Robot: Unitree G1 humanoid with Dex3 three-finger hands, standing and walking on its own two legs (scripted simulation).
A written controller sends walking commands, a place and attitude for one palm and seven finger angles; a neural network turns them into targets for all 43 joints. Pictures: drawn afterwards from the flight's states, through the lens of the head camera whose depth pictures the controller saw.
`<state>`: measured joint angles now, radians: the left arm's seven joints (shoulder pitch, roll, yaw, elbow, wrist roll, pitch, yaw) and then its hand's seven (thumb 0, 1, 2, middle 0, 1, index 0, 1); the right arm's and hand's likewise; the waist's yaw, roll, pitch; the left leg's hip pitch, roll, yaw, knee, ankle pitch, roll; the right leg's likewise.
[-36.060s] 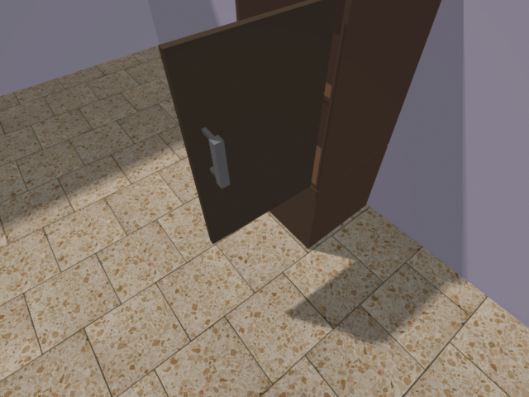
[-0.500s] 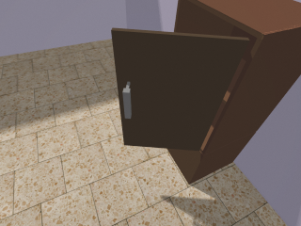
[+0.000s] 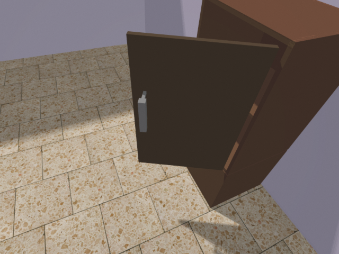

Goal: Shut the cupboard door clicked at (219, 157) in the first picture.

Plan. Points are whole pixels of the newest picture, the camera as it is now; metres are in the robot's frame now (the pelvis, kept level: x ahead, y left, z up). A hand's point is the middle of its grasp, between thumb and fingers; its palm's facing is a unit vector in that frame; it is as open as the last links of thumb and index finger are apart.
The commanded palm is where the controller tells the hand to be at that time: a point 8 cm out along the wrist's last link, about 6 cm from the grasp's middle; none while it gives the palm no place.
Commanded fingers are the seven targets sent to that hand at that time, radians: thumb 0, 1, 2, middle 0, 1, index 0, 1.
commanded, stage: shuffle to correct the standing spot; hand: left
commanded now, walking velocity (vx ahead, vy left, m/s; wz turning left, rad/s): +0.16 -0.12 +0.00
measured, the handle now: (143, 111) +0.54 +0.13 +0.01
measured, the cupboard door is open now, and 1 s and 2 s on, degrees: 61 61 61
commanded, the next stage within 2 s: come to a stop and stand still in 0.36 s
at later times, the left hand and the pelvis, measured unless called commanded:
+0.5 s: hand out of the picture +0.05 +0.11 -0.17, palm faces +0.04 -0.99 -0.14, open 7.4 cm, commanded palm none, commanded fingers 0.00 0.90 0.90 -0.20 -0.30 -0.20 -0.30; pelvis +0.07 -0.04 +0.00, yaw +0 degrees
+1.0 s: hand out of the picture +0.11 +0.12 -0.18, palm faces +0.00 -0.98 -0.22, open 7.3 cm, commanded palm none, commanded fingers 0.00 0.90 0.90 -0.20 -0.30 -0.20 -0.30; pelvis +0.08 -0.06 +0.00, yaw -2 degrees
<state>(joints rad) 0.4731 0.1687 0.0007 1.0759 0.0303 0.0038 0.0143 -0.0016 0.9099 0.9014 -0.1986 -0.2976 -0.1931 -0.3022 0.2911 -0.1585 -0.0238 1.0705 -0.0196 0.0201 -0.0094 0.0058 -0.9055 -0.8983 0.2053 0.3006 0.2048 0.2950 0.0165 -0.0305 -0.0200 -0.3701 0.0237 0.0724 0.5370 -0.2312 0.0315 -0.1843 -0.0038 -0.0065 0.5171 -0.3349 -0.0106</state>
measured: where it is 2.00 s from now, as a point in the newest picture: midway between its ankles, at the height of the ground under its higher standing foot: outside the picture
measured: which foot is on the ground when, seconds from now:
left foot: down 0.00-0.32, up 0.34-0.58, down 0.60-1.00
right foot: down 0.00-0.62, up 0.64-0.84, down 0.86-1.00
